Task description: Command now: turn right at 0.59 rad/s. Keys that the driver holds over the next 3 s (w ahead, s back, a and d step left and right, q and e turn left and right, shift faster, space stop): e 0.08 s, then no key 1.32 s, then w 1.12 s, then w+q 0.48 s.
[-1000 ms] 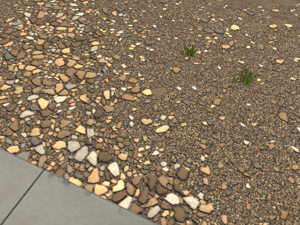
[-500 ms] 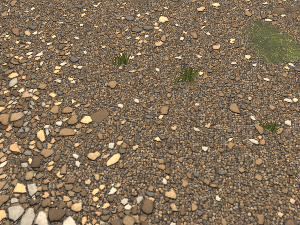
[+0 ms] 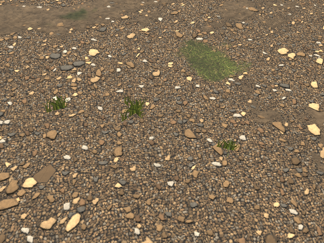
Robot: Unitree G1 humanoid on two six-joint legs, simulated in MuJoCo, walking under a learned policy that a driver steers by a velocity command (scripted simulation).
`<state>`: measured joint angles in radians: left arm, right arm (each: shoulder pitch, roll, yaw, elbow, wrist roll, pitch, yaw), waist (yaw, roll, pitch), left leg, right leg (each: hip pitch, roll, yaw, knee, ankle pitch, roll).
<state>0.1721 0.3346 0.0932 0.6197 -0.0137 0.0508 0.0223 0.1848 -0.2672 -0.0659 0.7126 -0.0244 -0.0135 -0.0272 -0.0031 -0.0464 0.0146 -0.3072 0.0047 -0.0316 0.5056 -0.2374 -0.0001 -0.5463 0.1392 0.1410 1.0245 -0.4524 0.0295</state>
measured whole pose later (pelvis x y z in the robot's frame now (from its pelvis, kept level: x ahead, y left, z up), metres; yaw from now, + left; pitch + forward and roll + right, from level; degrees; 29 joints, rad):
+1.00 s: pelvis -0.01 -0.02 +0.00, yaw -9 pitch -2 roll +0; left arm 0.19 0.23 0.05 0.90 0.01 0.02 0.03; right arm 0.21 -0.23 -0.02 0.90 -0.01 -0.01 -0.03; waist 0.00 0.00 0.04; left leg -0.19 0.02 0.00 0.52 -0.29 -0.02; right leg -0.21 0.02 0.03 0.52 -0.27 0.00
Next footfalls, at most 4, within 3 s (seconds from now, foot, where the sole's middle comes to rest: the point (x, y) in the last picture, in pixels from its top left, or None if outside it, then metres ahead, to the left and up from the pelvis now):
0.30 right None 0.01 -0.14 -0.77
0.60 left None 0.04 0.10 -0.77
2.12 left None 0.44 0.03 -0.77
2.68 right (218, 197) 0.68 -0.26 -0.77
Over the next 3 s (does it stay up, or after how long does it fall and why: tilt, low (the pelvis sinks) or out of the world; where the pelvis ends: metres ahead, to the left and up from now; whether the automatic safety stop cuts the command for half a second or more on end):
stays up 0.69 -0.16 0.01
